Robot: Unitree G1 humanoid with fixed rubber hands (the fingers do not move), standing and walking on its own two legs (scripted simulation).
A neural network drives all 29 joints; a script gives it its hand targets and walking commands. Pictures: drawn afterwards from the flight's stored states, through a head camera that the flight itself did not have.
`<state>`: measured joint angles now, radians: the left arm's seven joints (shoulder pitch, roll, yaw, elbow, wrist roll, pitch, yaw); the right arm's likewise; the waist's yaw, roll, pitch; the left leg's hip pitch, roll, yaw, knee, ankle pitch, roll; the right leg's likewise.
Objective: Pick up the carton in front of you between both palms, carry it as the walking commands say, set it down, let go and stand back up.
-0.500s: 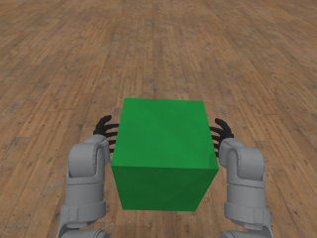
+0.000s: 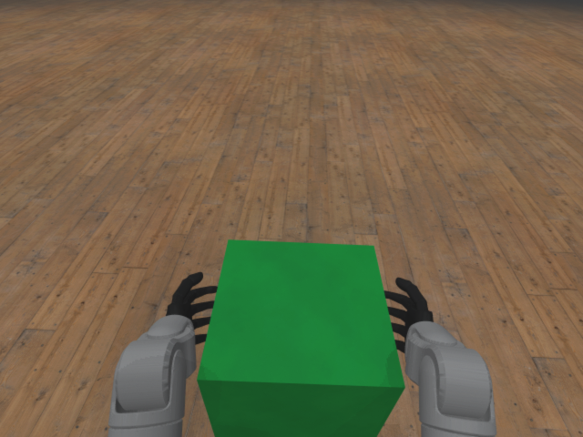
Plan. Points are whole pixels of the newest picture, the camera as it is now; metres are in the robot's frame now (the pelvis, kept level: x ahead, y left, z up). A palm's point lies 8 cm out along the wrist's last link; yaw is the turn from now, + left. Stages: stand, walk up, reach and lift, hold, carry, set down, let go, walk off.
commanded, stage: carry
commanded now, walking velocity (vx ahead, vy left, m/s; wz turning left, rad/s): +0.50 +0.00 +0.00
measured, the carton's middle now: (296, 351) +0.27 +0.00 +0.00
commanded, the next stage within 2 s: none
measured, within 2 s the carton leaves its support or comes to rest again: neither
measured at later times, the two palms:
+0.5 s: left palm (215, 178) +0.58 +0.16 +0.10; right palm (370, 183) +0.56 -0.14 +0.10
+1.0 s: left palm (246, 113) +0.90 +0.14 +0.09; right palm (359, 118) +0.90 -0.16 +0.09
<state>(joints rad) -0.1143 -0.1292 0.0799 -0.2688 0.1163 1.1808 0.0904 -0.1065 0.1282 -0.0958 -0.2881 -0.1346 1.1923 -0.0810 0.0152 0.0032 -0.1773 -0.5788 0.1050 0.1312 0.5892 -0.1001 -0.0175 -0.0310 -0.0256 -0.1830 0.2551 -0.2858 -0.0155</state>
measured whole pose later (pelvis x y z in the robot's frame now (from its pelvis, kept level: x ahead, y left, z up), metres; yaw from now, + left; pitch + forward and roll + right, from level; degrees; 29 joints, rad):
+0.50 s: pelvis +0.31 +0.03 +0.00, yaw -2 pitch +4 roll -1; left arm -0.16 -0.13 0.10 -0.34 0.13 1.22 0.09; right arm -0.16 0.13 -0.11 -0.32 -0.11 1.20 -0.09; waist -0.01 -0.01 -0.15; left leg -0.02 0.04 0.20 0.23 -0.27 0.01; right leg -0.59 -0.10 -0.14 0.60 -0.07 0.01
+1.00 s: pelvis +0.63 -0.01 +0.00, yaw +0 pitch +4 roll +1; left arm -0.13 -0.13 0.08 -0.37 0.11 1.17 0.09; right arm -0.12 0.13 -0.09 -0.39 -0.12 1.19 -0.09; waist 0.01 0.01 -0.10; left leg -0.58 0.08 0.15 0.58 -0.05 -0.01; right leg 0.00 -0.05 -0.21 0.25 -0.31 0.00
